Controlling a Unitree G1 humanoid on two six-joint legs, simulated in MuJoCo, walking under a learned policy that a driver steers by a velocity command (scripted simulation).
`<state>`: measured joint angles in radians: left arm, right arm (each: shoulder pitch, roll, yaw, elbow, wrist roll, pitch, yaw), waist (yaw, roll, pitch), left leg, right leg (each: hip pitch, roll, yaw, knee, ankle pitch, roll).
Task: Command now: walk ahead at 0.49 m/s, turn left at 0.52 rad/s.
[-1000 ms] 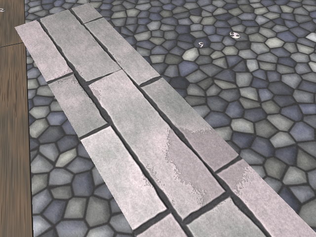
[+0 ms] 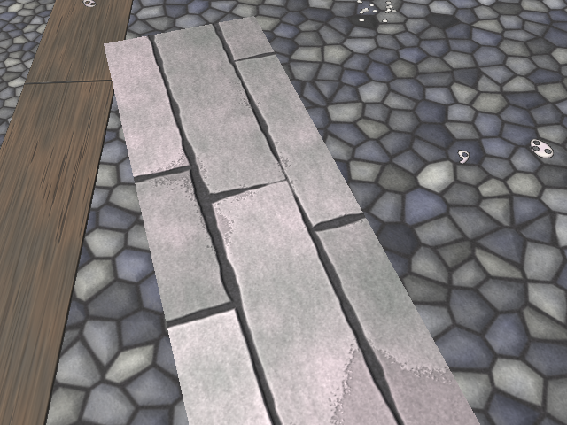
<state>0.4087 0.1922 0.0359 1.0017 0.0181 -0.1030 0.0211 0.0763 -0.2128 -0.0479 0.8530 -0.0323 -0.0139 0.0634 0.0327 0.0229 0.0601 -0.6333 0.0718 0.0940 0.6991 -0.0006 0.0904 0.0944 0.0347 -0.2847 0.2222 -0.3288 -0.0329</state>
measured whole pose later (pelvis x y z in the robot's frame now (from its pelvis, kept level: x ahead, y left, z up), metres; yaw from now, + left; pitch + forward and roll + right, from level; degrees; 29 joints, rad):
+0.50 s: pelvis +0.23 +0.03 +0.01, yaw +17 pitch +1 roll +0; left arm 0.10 0.25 0.03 0.78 0.02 0.00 0.01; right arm 0.30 -0.27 -0.07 0.87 -0.01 -0.01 -0.01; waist -0.05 -0.04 0.09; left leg -0.14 -0.16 -0.09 0.37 -0.24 0.12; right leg -0.62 -0.07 0.03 0.85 -0.17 0.04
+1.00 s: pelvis +0.31 +0.02 +0.00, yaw +20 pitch -2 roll +0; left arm 0.21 0.23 0.00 0.89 0.01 0.02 0.02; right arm 0.22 -0.24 -0.02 0.98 -0.02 0.04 -0.03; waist 0.00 0.01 0.05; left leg -0.15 -0.02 -0.06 0.45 -0.26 0.01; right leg -0.27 0.04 -0.04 0.44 -0.15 -0.05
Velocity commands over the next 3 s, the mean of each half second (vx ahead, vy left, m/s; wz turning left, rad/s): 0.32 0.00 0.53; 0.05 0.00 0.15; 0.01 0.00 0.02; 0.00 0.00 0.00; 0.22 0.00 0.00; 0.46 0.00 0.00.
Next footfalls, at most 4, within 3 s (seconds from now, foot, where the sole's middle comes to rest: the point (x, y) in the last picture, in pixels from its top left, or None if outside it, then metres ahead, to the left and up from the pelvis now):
0.10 left None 0.22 0.08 -0.77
0.64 right None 0.43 -0.04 -0.77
0.98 left None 0.29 0.14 -0.77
2.40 right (312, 398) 0.52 -0.02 -0.77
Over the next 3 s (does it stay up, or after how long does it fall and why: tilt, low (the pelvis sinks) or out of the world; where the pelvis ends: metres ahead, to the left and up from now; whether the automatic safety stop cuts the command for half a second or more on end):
stays up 0.71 0.14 -0.01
